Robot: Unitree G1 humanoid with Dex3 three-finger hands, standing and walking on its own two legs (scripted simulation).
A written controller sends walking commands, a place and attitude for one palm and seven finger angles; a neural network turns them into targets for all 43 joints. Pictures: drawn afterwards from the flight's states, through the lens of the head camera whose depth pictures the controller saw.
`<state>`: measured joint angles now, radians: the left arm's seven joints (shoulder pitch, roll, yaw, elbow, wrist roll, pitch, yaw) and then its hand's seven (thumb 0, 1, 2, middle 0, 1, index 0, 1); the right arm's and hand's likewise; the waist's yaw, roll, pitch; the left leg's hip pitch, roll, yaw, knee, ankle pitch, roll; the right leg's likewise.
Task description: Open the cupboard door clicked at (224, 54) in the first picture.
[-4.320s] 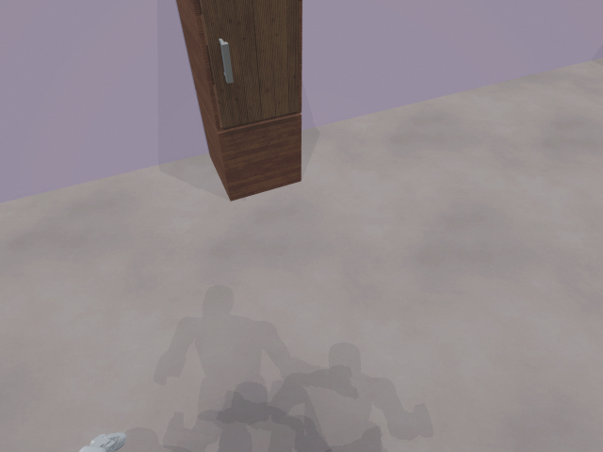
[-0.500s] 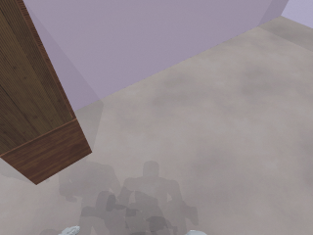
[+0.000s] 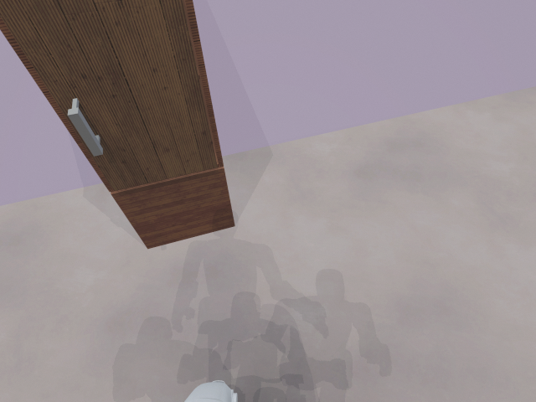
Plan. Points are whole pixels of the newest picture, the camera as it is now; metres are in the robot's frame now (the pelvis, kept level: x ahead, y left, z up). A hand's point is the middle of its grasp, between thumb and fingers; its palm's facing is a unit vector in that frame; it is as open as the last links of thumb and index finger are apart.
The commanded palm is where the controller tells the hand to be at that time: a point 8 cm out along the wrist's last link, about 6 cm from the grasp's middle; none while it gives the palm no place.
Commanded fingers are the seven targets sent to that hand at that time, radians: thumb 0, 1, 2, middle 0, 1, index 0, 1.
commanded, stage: turn to face it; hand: left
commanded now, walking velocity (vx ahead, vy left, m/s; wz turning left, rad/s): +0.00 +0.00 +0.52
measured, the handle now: (86, 127) +0.70 +0.49 -0.07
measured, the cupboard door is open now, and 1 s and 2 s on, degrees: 0 0 0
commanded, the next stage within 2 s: take the last steps up to it in 0.56 s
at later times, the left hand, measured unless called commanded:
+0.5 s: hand out of the picture +0.07 +0.25 -0.15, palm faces +0.22 -0.94 -0.27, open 7.4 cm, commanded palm none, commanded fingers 0.00 0.90 0.90 -0.20 -0.30 -0.20 -0.30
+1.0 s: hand out of the picture -0.08 +0.17 -0.15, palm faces +0.43 -0.88 -0.22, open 7.3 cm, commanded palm none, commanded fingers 0.00 0.90 0.90 -0.20 -0.30 -0.20 -0.30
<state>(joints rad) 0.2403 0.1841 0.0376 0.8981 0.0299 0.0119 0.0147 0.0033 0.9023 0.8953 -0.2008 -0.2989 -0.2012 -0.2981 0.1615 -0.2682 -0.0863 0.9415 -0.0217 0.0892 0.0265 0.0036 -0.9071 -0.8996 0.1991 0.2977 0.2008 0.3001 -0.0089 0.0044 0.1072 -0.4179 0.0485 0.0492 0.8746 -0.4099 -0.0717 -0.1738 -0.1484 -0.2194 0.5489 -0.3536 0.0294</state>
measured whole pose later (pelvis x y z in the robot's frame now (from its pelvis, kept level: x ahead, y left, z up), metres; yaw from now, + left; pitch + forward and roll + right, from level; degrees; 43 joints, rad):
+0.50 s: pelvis +0.01 +0.03 +0.00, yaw +11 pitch -1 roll +0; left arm 0.16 0.23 0.06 0.91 0.01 0.05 0.02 0.00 0.91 0.90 -0.20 -0.30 -0.20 -0.30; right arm 0.19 -0.20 -0.04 0.94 -0.03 0.03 0.00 0.00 -0.90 -0.90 0.21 0.30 0.21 0.30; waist -0.02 0.00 0.06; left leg -0.21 -0.05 -0.03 0.46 -0.23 0.03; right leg -0.38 -0.06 -0.03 0.83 -0.41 0.08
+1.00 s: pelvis +0.02 +0.01 +0.01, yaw +20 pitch -1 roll +1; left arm 0.40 0.15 0.04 1.06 0.04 -0.04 0.01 0.00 0.91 0.90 -0.20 -0.30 -0.20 -0.30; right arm 0.24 -0.23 -0.07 1.06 -0.03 0.05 0.03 0.00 -0.91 -0.90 0.20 0.30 0.20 0.30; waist 0.04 0.02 0.01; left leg -0.38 0.09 0.04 0.86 -0.31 -0.04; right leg -0.12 -0.07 -0.18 0.37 -0.23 -0.02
